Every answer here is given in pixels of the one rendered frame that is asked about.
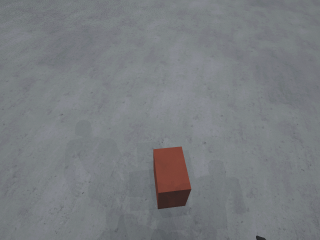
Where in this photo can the carton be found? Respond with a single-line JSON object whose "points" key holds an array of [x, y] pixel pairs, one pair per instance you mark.
{"points": [[171, 177]]}

